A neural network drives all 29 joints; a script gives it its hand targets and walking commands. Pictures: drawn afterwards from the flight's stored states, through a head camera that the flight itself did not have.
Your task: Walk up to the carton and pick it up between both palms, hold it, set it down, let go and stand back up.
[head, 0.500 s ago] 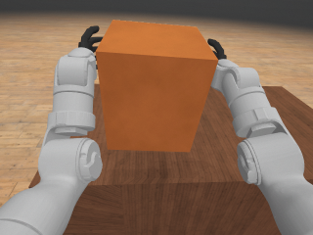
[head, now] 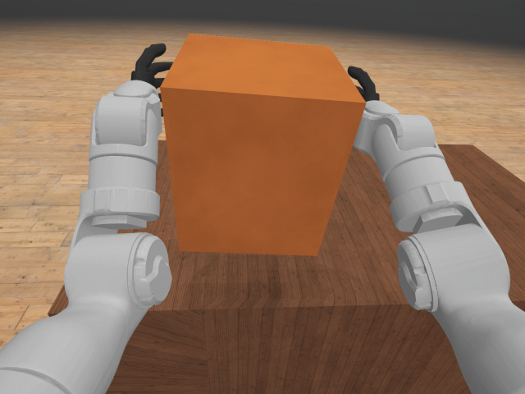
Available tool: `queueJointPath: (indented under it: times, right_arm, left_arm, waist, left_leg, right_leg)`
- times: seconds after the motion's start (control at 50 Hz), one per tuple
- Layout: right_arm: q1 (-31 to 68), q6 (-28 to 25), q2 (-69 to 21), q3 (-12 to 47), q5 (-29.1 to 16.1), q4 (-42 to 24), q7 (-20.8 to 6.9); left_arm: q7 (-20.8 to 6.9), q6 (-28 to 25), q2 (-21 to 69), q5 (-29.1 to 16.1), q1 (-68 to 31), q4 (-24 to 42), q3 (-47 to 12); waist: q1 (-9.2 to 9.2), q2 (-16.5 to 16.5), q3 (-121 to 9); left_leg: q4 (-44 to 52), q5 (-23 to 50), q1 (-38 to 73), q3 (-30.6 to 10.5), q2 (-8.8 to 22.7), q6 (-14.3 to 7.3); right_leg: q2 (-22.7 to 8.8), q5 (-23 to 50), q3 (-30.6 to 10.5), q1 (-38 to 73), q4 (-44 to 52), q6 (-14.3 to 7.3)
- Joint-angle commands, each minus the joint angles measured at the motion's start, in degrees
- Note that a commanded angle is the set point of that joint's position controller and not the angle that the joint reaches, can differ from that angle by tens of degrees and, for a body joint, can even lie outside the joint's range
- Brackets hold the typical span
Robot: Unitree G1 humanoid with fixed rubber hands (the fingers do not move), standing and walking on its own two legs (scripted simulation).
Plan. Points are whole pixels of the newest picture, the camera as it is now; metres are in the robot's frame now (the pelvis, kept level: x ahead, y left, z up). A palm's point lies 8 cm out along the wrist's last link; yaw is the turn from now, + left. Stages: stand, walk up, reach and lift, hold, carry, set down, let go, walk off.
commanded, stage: hold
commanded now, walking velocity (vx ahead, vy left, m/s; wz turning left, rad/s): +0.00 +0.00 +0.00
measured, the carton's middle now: (254, 148) +0.38 +0.00 +0.26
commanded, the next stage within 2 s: none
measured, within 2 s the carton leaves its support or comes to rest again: neither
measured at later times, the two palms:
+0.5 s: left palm (144, 97) +0.37 +0.15 +0.34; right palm (362, 116) +0.37 -0.15 +0.32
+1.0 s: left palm (142, 101) +0.37 +0.16 +0.33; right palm (360, 113) +0.37 -0.14 +0.32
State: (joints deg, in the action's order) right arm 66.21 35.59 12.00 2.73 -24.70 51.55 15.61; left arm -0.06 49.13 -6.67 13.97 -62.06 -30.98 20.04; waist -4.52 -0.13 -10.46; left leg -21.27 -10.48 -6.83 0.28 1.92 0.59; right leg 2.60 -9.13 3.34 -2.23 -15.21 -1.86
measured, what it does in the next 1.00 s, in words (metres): stands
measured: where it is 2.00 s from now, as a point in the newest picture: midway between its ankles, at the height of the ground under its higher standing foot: outside the picture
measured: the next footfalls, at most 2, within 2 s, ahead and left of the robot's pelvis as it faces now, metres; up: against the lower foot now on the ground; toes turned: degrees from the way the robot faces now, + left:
none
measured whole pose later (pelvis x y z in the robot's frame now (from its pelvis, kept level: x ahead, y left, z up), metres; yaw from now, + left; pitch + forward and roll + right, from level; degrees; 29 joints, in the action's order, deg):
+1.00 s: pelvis +0.00 +0.01 +0.00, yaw +0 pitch -3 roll -2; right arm 68.3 35.9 12.9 2.6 -25.0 54.0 15.1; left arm 1.6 48.5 -6.7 12.2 -62.4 -32.2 19.1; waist -4.4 -0.5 -11.0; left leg -21.9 -10.5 -8.6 0.4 1.7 0.1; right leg 2.5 -8.3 3.0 -3.5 -14.6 -1.4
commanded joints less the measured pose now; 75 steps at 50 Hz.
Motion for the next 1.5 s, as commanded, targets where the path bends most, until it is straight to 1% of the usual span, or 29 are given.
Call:
queueJointPath:
  times: [0.0, 0.42, 0.44, 0.46, 0.48, 0.54, 0.66, 0.76, 0.86, 1.08, 1.1, 1.12, 1.16, 1.22, 1.32, 1.4, 1.48]
  right_arm:
    - [48.15, -2.04, -36.45, 7.0, -8.11, -19.7, -6.54]
    - [48.49, -2.19, -36.34, 6.8, -7.98, -19.65, -6.59]
    - [53.39, -2.55, -38.13, 6.85, -7.4, -22.26, -6.55]
    - [51.77, -2.31, -37.55, 6.64, -7.21, -20.66, -6.47]
    - [51.67, -2.47, -37.78, 6.79, -7.49, -20.73, -6.44]
    - [51.7, -2.51, -36.69, 6.87, -8.38, -21.2, -6.3]
    - [49.61, -2.09, -34.91, 5.73, -8.22, -18.96, -6.53]
    - [49.6, -2.08, -34.77, 5.74, -8.53, -18.45, -7.08]
    - [50.03, -2.2, -35.02, 5.95, -8.74, -18.09, -7.65]
    - [51.11, -2.43, -35.4, 5.29, -8.15, -16.69, -8.0]
    - [46.61, -2.35, -35.73, 5.69, -8.41, -16.2, -7.87]
    - [46.72, -2.29, -35.34, 5.57, -8.6, -16.44, -7.8]
    - [47.29, -2.09, -34.83, 5.1, -8.11, -16.32, -7.74]
    - [48.73, -2.28, -35.58, 5.08, -7.46, -17.28, -7.88]
    - [49.92, -2.51, -37.12, 6.33, -7.61, -18.73, -7.43]
    - [50.0, -2.51, -37.33, 6.8, -7.78, -19.28, -6.8]
    - [49.58, -2.38, -37.0, 6.63, -7.65, -19.37, -6.3]
  left_arm:
    - [-7.49, -2.95, 35.6, -9.89, -37.83, 4.26, -16.44]
    - [-7.5, -3.04, 35.69, -9.86, -37.72, 3.58, -16.29]
    - [-7.44, -2.33, 32.49, -9.42, -36.43, -1.32, -13.75]
    - [-7.28, -2.7, 33.07, -9.91, -36.59, -1.18, -13.94]
    - [-7.25, -2.84, 33.94, -10.23, -37.11, -0.24, -14.41]
    - [-7.02, -2.94, 34.94, -11.09, -37.86, 0.87, -15.87]
    - [-6.97, -2.94, 35.53, -11.4, -37.88, 1.91, -16.57]
    - [-6.45, -3.01, 36.08, -11.82, -38.59, 3.4, -17.29]
    - [-5.81, -3.01, 36.35, -11.95, -38.97, 3.83, -17.45]
    - [-5.45, -3.26, 35.88, -11.71, -39.33, 1.22, -16.16]
    - [-5.5, -3.69, 36.97, -11.25, -38.04, 4.59, -17.23]
    - [-5.61, -3.59, 37.17, -11.15, -38.41, 5.08, -17.37]
    - [-5.98, -3.15, 36.88, -10.67, -38.24, 3.89, -16.72]
    - [-6.36, -3.34, 36.59, -10.55, -38.84, 3.08, -16.3]
    - [-6.51, -3.84, 35.57, -10.23, -38.72, 1.73, -15.02]
    - [-6.98, -3.86, 34.92, -9.75, -37.95, 0.67, -14.26]
    - [-7.54, -3.76, 34.52, -9.5, -37.47, 0.28, -14.03]
  waist:
    - [-0.25, 2.05, -14.2]
    - [-0.22, 2.08, -14.13]
    - [1.56, -1.93, -12.01]
    - [0.58, -1.84, -12.61]
    - [0.92, -0.61, -13.64]
    - [0.02, 1.01, -15.62]
    - [-1.03, 2.95, -15.04]
    - [-0.89, 3.76, -15.77]
    - [-0.33, 3.64, -16.12]
    - [0.23, 2.2, -15.41]
    - [-0.5, 4.27, -16.26]
    - [-0.7, 5.07, -16.27]
    - [-0.81, 4.48, -14.32]
    - [-0.29, 3.1, -13.83]
    - [0.66, 0.59, -14.48]
    - [0.8, -0.23, -14.0]
    - [0.49, -0.14, -13.69]
  left_leg:
    - [1.55, 11.38, 3.99, -2.1, -3.19, 1.14]
    - [1.67, 11.09, 3.96, -2.09, -3.17, 1.06]
    - [1.37, 8.49, 3.49, -1.44, -4.17, -0.65]
    - [2.15, 8.12, 3.54, -1.44, -3.79, -0.88]
    - [1.94, 8.96, 3.39, -1.61, -3.8, -0.49]
    - [0.78, 12.06, 4.74, -1.81, -3.73, 0.59]
    - [1.2, 11.91, 4.0, -2.2, -3.28, 1.6]
    - [1.04, 13.13, 4.0, -2.59, -2.93, 2.1]
    - [0.96, 13.52, 4.07, -2.75, -2.69, 2.07]
    - [1.36, 11.13, 3.26, -2.52, -2.82, 1.29]
    - [1.43, 12.27, 4.43, -3.1, -2.51, 1.85]
    - [1.31, 12.83, 4.65, -3.12, -2.39, 2.18]
    - [1.78, 11.06, 3.79, -2.89, -2.47, 2.02]
    - [2.66, 8.22, 2.05, -2.76, -2.59, 1.3]
    - [2.02, 9.1, 2.52, -2.23, -3.29, 0.44]
    - [1.86, 9.13, 2.77, -1.87, -3.55, 0.0]
    - [1.83, 9.06, 3.08, -1.77, -3.61, -0.08]
  right_leg:
    - [1.63, 10.96, -4.43, 3.03, 1.12, 3.73]
    - [1.57, 10.51, -4.44, 2.86, 1.24, 3.72]
    - [0.87, 9.98, -3.98, 1.82, 3.07, 5.05]
    - [1.16, 11.2, -4.26, 1.48, 2.45, 4.92]
    - [1.04, 11.54, -4.26, 2.25, 2.11, 4.74]
    - [1.36, 13.23, -4.27, 2.2, 1.83, 4.5]
    - [1.45, 11.46, -4.27, 2.19, 1.8, 3.86]
    - [1.89, 11.22, -4.04, 2.32, 1.4, 3.56]
    - [2.22, 10.63, -3.96, 2.0, 1.3, 3.47]
    - [1.98, 9.32, -4.35, 1.18, 1.84, 3.59]
    - [2.28, 10.55, -4.35, 2.25, 1.08, 3.13]
    - [2.49, 10.54, -4.29, 2.62, 1.12, 2.94]
    - [2.37, 9.01, -4.19, 2.37, 1.55, 3.05]
    - [1.99, 7.13, -4.26, 2.51, 1.5, 3.33]
    - [1.5, 9.07, -4.66, 2.73, 1.49, 3.96]
    - [1.16, 9.88, -4.92, 2.69, 1.63, 4.23]
    - [0.98, 10.18, -5.01, 2.65, 1.69, 4.27]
